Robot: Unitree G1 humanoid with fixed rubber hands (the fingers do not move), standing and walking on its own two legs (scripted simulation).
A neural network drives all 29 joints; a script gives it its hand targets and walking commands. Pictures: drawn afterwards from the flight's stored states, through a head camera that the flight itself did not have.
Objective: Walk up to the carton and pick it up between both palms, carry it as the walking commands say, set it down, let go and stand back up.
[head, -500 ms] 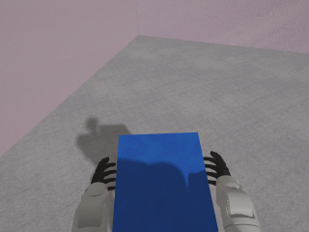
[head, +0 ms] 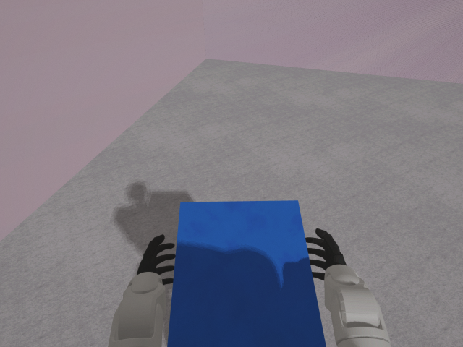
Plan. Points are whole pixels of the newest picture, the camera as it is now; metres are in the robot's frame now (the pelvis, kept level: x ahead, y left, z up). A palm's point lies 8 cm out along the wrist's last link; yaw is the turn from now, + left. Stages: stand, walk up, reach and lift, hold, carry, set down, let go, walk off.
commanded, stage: carry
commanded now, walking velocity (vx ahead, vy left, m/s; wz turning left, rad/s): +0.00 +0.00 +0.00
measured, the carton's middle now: (240, 280) +0.30 +0.00 -0.05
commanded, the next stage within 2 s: hold in 1.12 s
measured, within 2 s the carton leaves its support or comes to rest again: neither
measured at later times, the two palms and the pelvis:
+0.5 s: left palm (154, 290) +0.24 +0.15 +0.03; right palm (344, 281) +0.25 -0.17 +0.03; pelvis -0.02 -0.01 +0.00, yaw +0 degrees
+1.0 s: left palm (160, 284) +0.25 +0.14 +0.04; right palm (349, 278) +0.26 -0.18 +0.04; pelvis -0.01 -0.02 +0.00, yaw +0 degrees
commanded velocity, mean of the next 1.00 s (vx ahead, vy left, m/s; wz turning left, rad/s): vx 0.00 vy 0.00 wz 0.00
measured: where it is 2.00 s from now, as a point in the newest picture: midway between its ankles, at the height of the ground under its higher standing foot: outside the picture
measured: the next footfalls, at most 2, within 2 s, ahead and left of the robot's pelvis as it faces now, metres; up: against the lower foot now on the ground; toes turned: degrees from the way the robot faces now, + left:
none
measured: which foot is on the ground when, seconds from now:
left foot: down 0.00-1.00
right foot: down 0.00-1.00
